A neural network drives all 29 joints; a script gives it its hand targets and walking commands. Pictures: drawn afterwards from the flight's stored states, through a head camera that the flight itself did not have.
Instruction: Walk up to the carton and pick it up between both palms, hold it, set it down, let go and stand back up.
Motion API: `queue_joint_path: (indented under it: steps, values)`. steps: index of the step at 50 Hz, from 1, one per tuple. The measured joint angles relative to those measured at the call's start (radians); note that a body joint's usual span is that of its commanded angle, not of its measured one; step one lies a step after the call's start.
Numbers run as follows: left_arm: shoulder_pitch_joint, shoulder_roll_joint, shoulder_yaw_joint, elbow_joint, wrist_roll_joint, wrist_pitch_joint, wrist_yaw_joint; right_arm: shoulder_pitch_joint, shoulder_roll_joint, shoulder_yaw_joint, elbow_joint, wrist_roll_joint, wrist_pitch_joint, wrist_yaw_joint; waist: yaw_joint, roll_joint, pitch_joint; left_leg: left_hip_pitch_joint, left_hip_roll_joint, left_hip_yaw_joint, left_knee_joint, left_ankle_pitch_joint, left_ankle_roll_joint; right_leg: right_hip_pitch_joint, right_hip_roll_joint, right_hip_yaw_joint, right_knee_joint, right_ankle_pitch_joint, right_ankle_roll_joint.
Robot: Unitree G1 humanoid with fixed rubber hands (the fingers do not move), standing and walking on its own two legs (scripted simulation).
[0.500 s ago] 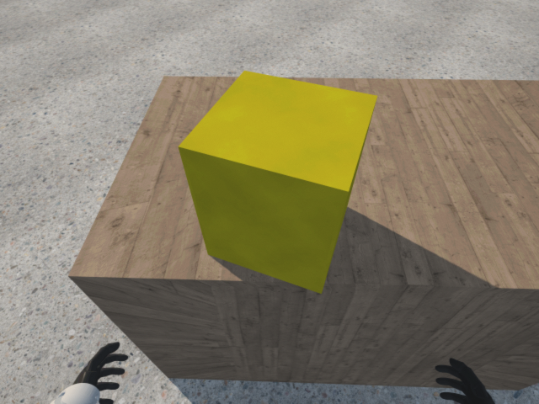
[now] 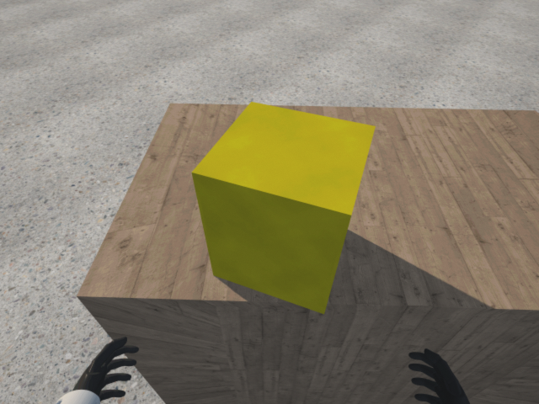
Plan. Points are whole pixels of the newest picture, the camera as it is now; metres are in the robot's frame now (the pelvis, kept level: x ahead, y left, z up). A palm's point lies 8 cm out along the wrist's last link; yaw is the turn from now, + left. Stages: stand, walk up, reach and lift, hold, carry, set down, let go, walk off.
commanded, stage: reach and lift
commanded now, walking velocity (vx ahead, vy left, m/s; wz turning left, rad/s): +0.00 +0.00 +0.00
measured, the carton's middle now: (287, 207) +0.41 -0.01 +0.07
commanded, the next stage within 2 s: none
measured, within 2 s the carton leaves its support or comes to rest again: neither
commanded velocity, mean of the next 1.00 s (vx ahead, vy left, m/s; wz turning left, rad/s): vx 0.00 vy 0.00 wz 0.00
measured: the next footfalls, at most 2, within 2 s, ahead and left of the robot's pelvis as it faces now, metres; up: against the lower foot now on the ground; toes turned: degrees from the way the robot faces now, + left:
none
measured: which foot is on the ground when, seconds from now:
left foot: down 0.00-1.00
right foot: down 0.00-1.00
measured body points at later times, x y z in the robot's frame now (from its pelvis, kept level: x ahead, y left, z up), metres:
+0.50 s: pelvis -0.02 +0.00 +0.00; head -0.05 +0.00 +0.45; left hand +0.18 +0.23 +0.02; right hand +0.16 -0.21 +0.02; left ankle +0.02 +0.10 -0.74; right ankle +0.01 -0.13 -0.74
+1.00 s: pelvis -0.01 +0.00 +0.00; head -0.04 +0.00 +0.45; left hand +0.21 +0.21 +0.07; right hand +0.18 -0.19 +0.08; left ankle +0.02 +0.10 -0.74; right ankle +0.01 -0.13 -0.74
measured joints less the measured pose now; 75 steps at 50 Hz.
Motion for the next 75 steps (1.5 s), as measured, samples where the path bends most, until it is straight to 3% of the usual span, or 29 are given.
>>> queue_joint_path:
  steps: [20,38,50,57,75]
  values:
    - [0.037,0.0,0.0,-0.216,-0.08,-0.016,-0.045,0.129,0.056,0.057,-0.522,0.029,0.26,-0.126,0.0,0.0,-0.001,0.027,0.001,0.0,-0.046,0.044,0.0,0.015,0.001,0.0,-0.022,0.032,0.001]
    - [0.037,0.0,0.012,-0.386,-0.171,-0.018,-0.083,0.139,0.102,0.116,-0.81,0.1,0.441,-0.223,0.0,0.0,-0.023,0.027,0.003,0.0,-0.046,0.041,0.0,0.015,0.002,0.0,-0.022,0.029,-0.001]
    - [0.036,0.0,0.035,-0.482,-0.199,-0.017,-0.104,0.139,0.149,0.142,-0.945,0.132,0.502,-0.276,0.0,0.0,-0.028,0.023,0.003,0.0,-0.046,0.033,0.0,0.015,0.002,0.0,-0.03,0.026,-0.002]
    - [0.009,0.0,0.039,-0.49,-0.202,-0.014,-0.105,0.139,0.151,0.131,-0.962,0.144,0.527,-0.283,0.0,0.0,-0.035,0.022,0.003,0.0,-0.046,0.023,0.0,0.015,0.002,0.0,-0.033,0.018,-0.002]
    - [-0.205,0.001,0.057,-0.495,-0.216,0.15,-0.115,-0.036,0.1,0.088,-0.973,0.196,0.604,-0.306,0.0,0.0,-0.039,0.02,0.003,0.001,-0.046,-0.002,0.0,0.015,0.002,0.001,-0.037,-0.004,0.0]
